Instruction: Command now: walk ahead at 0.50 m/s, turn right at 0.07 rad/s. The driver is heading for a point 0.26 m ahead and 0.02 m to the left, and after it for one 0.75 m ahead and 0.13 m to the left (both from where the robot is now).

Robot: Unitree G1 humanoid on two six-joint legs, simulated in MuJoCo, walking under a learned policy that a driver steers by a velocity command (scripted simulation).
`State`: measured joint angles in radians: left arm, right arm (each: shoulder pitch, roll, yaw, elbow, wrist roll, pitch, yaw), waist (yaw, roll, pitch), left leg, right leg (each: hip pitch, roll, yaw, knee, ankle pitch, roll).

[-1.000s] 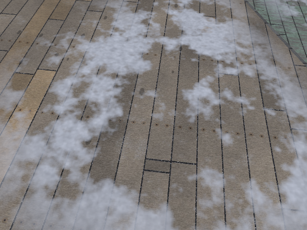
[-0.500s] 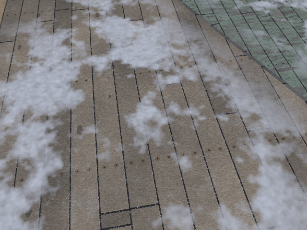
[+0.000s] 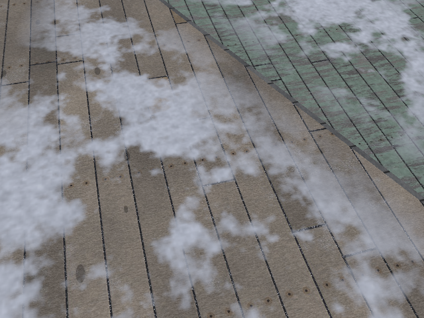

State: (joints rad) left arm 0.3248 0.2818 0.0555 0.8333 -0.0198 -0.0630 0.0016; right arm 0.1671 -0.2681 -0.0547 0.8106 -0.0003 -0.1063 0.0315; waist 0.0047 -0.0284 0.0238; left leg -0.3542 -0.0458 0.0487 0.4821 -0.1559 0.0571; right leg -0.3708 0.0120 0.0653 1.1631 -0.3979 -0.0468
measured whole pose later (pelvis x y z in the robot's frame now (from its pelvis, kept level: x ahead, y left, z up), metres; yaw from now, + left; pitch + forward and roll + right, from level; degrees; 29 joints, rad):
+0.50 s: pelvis +0.28 -0.05 +0.00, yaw +3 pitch +2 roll +0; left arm 0.11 0.25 0.05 0.73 0.00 -0.09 -0.02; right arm 0.35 -0.30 -0.05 0.91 0.03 -0.07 0.01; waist -0.03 0.03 0.02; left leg -0.33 0.02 -0.05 1.12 -0.45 0.02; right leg -0.40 -0.01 -0.06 0.52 -0.15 -0.03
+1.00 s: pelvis +0.54 +0.04 -0.01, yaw +20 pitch +2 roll -1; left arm 0.24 0.29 0.07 0.85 -0.03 -0.08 0.01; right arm 0.14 -0.30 -0.08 0.72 0.02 -0.04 0.04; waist 0.01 0.00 0.07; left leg -0.47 -0.04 0.05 0.63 -0.17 0.09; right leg -0.24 -0.05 -0.04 1.15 -0.49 0.03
